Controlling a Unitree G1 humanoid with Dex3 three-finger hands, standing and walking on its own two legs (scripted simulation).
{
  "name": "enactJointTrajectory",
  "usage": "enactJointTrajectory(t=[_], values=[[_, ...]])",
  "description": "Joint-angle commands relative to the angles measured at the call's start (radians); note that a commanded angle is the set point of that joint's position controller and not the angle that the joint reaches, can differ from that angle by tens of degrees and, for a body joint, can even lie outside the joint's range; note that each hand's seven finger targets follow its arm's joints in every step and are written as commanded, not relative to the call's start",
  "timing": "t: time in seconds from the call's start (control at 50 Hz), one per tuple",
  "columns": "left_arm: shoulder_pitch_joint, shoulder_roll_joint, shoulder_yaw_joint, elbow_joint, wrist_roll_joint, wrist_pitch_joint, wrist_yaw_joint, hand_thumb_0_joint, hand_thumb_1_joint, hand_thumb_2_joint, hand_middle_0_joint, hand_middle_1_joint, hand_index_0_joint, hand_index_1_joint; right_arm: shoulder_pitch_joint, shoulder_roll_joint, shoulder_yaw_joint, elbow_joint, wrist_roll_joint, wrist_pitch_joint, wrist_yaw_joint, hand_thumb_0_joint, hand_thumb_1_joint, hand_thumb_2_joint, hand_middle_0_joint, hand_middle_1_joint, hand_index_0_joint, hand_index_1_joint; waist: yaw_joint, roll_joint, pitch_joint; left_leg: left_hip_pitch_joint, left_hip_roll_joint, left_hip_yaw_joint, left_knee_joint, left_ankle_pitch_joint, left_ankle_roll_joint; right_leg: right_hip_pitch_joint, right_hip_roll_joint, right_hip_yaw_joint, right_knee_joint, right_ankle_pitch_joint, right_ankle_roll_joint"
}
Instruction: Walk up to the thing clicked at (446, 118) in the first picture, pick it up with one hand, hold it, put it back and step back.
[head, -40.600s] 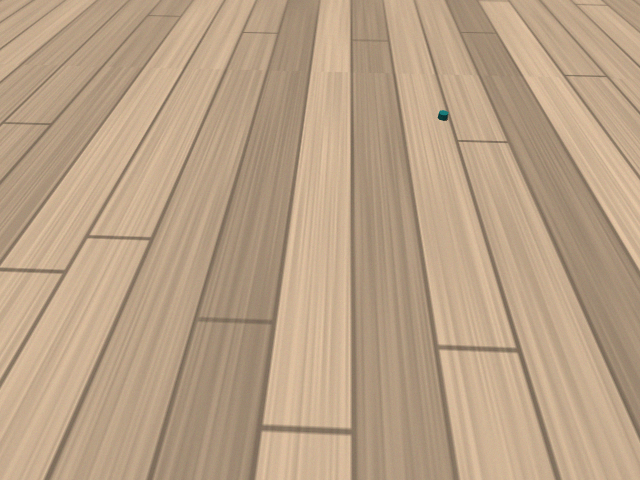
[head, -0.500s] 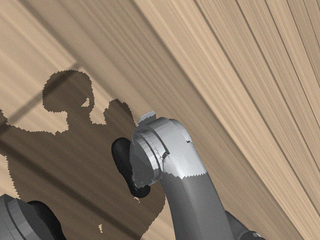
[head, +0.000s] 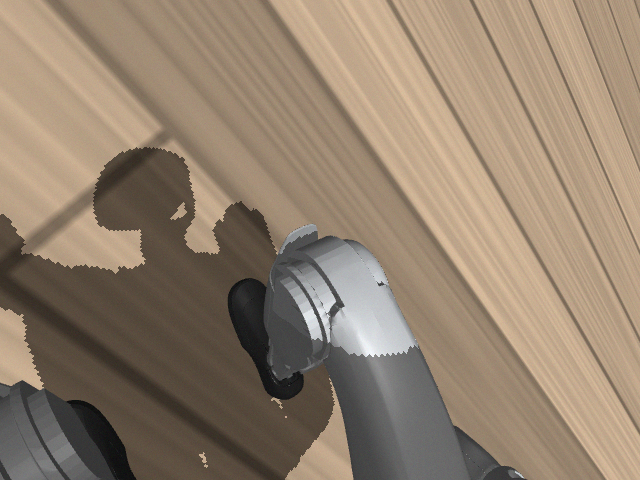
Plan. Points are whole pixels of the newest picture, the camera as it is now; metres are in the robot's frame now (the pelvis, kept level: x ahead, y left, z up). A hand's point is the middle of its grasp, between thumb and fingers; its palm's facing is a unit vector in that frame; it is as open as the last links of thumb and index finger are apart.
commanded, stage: settle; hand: left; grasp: from above
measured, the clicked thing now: out of the picture +0.53 +0.34 -0.30
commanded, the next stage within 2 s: lift in 0.68 s
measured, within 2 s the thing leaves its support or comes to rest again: leaves its support in 0.08 s
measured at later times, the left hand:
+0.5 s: hand out of the picture +0.50 +0.36 -0.17, palm faces -0.44 -0.12 -0.89, open 7.1 cm
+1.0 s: hand out of the picture +0.50 +0.35 -0.11, palm faces -0.45 -0.13 -0.89, open 6.9 cm
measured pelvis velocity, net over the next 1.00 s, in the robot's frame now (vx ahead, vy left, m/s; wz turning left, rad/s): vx -0.01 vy -0.01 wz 0.11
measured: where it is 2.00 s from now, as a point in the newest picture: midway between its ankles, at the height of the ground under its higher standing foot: (201, 420)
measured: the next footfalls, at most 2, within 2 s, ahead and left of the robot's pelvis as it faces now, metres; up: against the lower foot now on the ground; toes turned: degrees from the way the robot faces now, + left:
none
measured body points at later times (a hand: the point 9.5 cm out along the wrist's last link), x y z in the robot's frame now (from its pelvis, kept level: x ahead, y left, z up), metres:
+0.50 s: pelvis +0.00 +0.00 +0.01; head +0.28 +0.13 +0.34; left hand +0.52 +0.36 -0.12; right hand +0.05 -0.27 -0.05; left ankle +0.06 +0.12 -0.28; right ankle +0.14 -0.13 -0.28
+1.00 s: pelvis -0.01 -0.01 +0.03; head +0.25 +0.10 +0.38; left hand +0.52 +0.35 -0.06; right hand +0.05 -0.28 -0.05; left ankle +0.06 +0.12 -0.28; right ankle +0.14 -0.14 -0.28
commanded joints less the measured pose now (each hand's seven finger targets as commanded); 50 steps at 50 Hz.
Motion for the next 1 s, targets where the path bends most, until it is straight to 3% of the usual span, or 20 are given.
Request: enactJointTrajectory(t=[0.0,0.02,0.04,0.06,0.1,0.16,0.24,0.26,0.4,0.46,0.52,0.62,0.7,0.72,0.74,0.76,0.82,0.86,0.94,0.98], values=[[-0.264,0.256,0.032,-0.178,-0.017,0.013,0.010,0.000,0.553,0.288,-0.881,-0.470,-0.934,-0.416,0.240,-0.347,-0.114,0.049,0.006,0.017,-0.007,0.000,-0.904,-0.899,0.200,0.300,0.200,0.300,-0.067,0.628,-0.691,0.522,0.042,0.083,-0.260,0.294,-0.037,0.404,0.031,-0.112,-0.165,0.205,-0.096],[-0.301,0.303,0.063,-0.267,-0.009,0.012,0.009,0.000,0.558,0.289,-0.883,-0.476,-0.936,-0.422,0.246,-0.353,-0.122,0.041,0.008,0.024,-0.008,0.000,-0.903,-0.899,0.200,0.300,0.200,0.300,-0.048,0.676,-0.767,0.581,0.046,0.075,-0.264,0.336,-0.047,0.424,0.028,-0.116,-0.159,0.233,-0.101],[-0.297,0.300,0.071,-0.275,0.000,0.015,0.001,0.000,0.560,0.286,-0.890,-0.462,-0.942,-0.410,0.242,-0.357,-0.130,0.035,0.009,0.027,-0.005,0.000,-0.903,-0.899,0.200,0.300,0.200,0.300,-0.043,0.702,-0.778,0.600,0.044,0.074,-0.262,0.359,-0.054,0.403,0.021,-0.113,-0.146,0.245,-0.108],[-0.237,0.252,0.052,-0.218,-0.005,0.025,-0.012,0.000,0.549,0.244,-0.874,-0.445,-0.932,-0.388,0.240,-0.363,-0.152,0.036,0.012,0.029,-0.004,0.000,-0.903,-0.899,0.200,0.300,0.200,0.300,-0.034,0.701,-0.776,0.616,0.043,0.076,-0.262,0.363,-0.057,0.381,0.025,-0.113,-0.143,0.234,-0.112],[-0.183,0.192,0.028,-0.166,-0.021,0.031,-0.031,0.000,0.596,0.257,-0.894,-0.468,-0.956,-0.405,0.235,-0.338,-0.145,0.024,0.019,0.043,0.001,0.000,-0.901,-0.898,0.200,0.300,0.200,0.300,-0.045,0.608,-0.725,0.519,0.036,0.082,-0.267,0.304,-0.043,0.405,0.034,-0.120,-0.157,0.209,-0.107],[-0.236,0.241,0.073,-0.325,-0.020,0.032,-0.067,0.000,0.638,0.288,-0.922,-0.500,-0.984,-0.438,0.255,-0.335,-0.173,0.034,0.027,0.056,0.003,0.000,-0.902,-0.898,0.200,0.300,0.200,0.300,-0.011,0.699,-0.807,0.587,0.033,0.093,-0.276,0.360,-0.053,0.403,0.022,-0.106,-0.158,0.233,-0.114],[-0.197,0.140,0.043,-0.356,-0.042,0.039,-0.129,0.000,0.691,0.300,-0.961,-0.488,-1.022,-0.427,0.267,-0.330,-0.204,0.027,0.041,0.082,0.005,0.000,-0.899,-0.897,0.200,0.300,0.200,0.300,-0.018,0.660,-0.792,0.591,0.026,0.089,-0.280,0.384,-0.056,0.363,0.017,-0.101,-0.169,0.239,-0.121],[-0.208,0.122,0.029,-0.366,-0.046,0.039,-0.140,0.000,0.698,0.296,-0.961,-0.498,-1.025,-0.433,0.267,-0.327,-0.217,0.030,0.047,0.091,0.003,0.000,-0.900,-0.897,0.200,0.300,0.200,0.300,-0.011,0.661,-0.807,0.584,0.023,0.092,-0.294,0.343,-0.051,0.367,0.024,-0.101,-0.171,0.204,-0.123],[-0.237,0.065,0.002,-0.465,-0.052,0.026,-0.224,0.000,0.783,0.306,-1.038,-0.471,-1.098,-0.410,0.281,-0.302,-0.252,0.021,0.067,0.132,-0.014,0.000,-0.898,-0.897,0.200,0.300,0.200,0.300,0.009,0.616,-0.817,0.560,0.006,0.109,-0.326,0.276,-0.040,0.352,0.016,-0.081,-0.194,0.159,-0.123],[-0.227,0.027,-0.020,-0.440,-0.049,0.027,-0.234,0.000,0.792,0.302,-1.054,-0.455,-1.111,-0.398,0.286,-0.293,-0.268,0.023,0.074,0.141,-0.022,0.000,-0.899,-0.897,0.200,0.300,0.200,0.300,0.022,0.611,-0.826,0.585,0.001,0.114,-0.344,0.268,-0.040,0.335,0.019,-0.080,-0.191,0.144,-0.125],[-0.291,0.028,-0.013,-0.498,-0.049,0.022,-0.236,0.000,0.813,0.274,-1.067,-0.421,-1.123,-0.364,0.289,-0.309,-0.295,0.020,0.081,0.147,-0.029,0.000,-0.898,-0.897,0.200,0.300,0.200,0.300,0.028,0.628,-0.843,0.631,-0.007,0.086,-0.354,0.304,-0.048,0.270,0.006,-0.074,-0.183,0.166,-0.128],[-0.308,0.002,-0.034,-0.458,-0.038,0.034,-0.230,0.000,0.824,0.284,-1.074,-0.436,-1.133,-0.377,0.286,-0.280,-0.297,0.004,0.084,0.153,-0.034,0.000,-0.895,-0.895,0.200,0.300,0.200,0.300,0.036,0.616,-0.903,0.608,-0.013,0.135,-0.365,0.298,-0.032,0.343,0.016,-0.063,-0.188,0.178,-0.121],[-0.311,-0.009,-0.033,-0.437,-0.041,0.044,-0.238,0.000,0.839,0.320,-1.107,-0.412,-1.153,-0.367,0.289,-0.286,-0.306,-0.003,0.089,0.156,-0.043,0.000,-0.895,-0.895,0.200,0.300,0.200,0.300,0.036,0.588,-0.866,0.581,-0.019,0.134,-0.384,0.264,-0.030,0.312,0.010,-0.059,-0.200,0.150,-0.122],[-0.306,-0.014,-0.039,-0.407,-0.038,0.050,-0.245,0.000,0.840,0.240,-1.117,-0.459,-1.185,-0.389,0.304,-0.280,-0.311,0.011,0.092,0.157,-0.045,0.000,-0.932,-0.911,0.199,0.300,0.199,0.300,0.038,0.579,-0.867,0.594,-0.021,0.137,-0.388,0.245,-0.027,0.305,0.013,-0.056,-0.202,0.130,-0.124],[-0.340,0.004,-0.029,-0.460,-0.043,0.047,-0.246,0.000,0.781,0.255,-1.069,-0.379,-1.118,-0.309,0.291,-0.286,-0.313,-0.006,0.093,0.155,-0.048,0.000,-0.887,-0.893,0.201,0.300,0.200,0.300,0.045,0.588,-0.885,0.585,-0.022,0.140,-0.387,0.247,-0.027,0.314,0.009,-0.054,-0.206,0.135,-0.124],[-0.312,0.007,-0.022,-0.451,-0.047,0.054,-0.253,0.000,0.811,0.193,-1.094,-0.448,-1.163,-0.377,0.300,-0.278,-0.315,-0.006,0.093,0.155,-0.048,0.000,-0.930,-0.910,0.199,0.300,0.199,0.300,0.053,0.591,-0.910,0.600,-0.022,0.151,-0.387,0.261,-0.027,0.351,0.010,-0.047,-0.209,0.144,-0.123],[-0.300,0.010,-0.014,-0.474,-0.066,0.067,-0.274,0.000,0.729,0.180,-1.015,-0.349,-1.074,-0.276,0.297,-0.266,-0.327,-0.014,0.103,0.164,-0.051,0.000,-0.888,-0.893,0.201,0.300,0.200,0.300,0.075,0.583,-0.972,0.598,-0.023,0.172,-0.402,0.277,-0.022,0.398,0.012,-0.037,-0.220,0.155,-0.121],[-0.318,0.001,-0.015,-0.514,-0.082,0.074,-0.291,0.000,0.791,0.167,-1.029,-0.462,-1.116,-0.371,0.307,-0.260,-0.330,-0.021,0.105,0.171,-0.053,0.000,-0.914,-0.905,0.199,0.300,0.199,0.300,0.068,0.567,-0.993,0.588,-0.025,0.181,-0.400,0.286,-0.017,0.434,0.013,-0.030,-0.235,0.165,-0.120],[-0.253,-0.020,-0.013,-0.517,-0.111,0.090,-0.336,0.000,0.813,0.221,-1.041,-0.493,-1.127,-0.403,0.322,-0.261,-0.350,-0.011,0.121,0.187,-0.066,0.000,-0.912,-0.904,0.199,0.300,0.199,0.300,0.096,0.538,-0.970,0.568,-0.033,0.184,-0.427,0.263,-0.015,0.422,0.008,-0.024,-0.260,0.134,-0.128],[-0.255,0.004,0.005,-0.593,-0.110,0.084,-0.353,0.000,0.804,0.215,-1.031,-0.494,-1.117,-0.405,0.322,-0.261,-0.361,-0.017,0.130,0.197,-0.075,0.000,-0.913,-0.904,0.199,0.300,0.199,0.300,0.122,0.539,-1.015,0.596,-0.038,0.186,-0.440,0.269,-0.016,0.431,0.005,-0.017,-0.272,0.133,-0.132]])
